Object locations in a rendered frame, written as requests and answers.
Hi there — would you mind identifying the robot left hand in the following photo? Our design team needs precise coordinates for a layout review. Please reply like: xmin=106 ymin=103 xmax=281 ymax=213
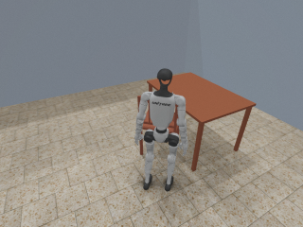
xmin=134 ymin=133 xmax=144 ymax=145

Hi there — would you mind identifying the humanoid robot head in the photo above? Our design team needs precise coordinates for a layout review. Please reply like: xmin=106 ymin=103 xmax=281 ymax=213
xmin=153 ymin=68 xmax=173 ymax=97

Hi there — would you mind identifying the robot right hand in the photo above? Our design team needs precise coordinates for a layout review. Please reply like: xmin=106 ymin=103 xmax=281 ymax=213
xmin=178 ymin=143 xmax=188 ymax=156

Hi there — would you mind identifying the chair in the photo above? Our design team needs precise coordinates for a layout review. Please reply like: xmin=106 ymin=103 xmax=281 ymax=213
xmin=137 ymin=96 xmax=179 ymax=155

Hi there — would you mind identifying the table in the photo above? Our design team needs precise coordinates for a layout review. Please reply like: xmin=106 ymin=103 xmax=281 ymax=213
xmin=147 ymin=72 xmax=257 ymax=171

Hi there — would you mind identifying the robot right forearm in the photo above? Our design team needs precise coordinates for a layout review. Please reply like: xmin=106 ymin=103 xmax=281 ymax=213
xmin=179 ymin=119 xmax=188 ymax=144

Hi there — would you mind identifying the robot left forearm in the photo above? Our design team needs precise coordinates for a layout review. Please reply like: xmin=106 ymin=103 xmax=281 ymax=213
xmin=135 ymin=113 xmax=144 ymax=135

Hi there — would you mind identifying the right robot upper arm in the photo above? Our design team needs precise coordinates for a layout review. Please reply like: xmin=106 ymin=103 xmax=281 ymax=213
xmin=174 ymin=95 xmax=186 ymax=127

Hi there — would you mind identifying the robot right foot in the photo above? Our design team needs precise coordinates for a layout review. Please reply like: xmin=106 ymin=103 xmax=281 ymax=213
xmin=165 ymin=176 xmax=173 ymax=192

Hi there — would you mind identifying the left robot upper arm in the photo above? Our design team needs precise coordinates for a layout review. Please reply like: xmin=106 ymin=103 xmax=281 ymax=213
xmin=137 ymin=92 xmax=152 ymax=121

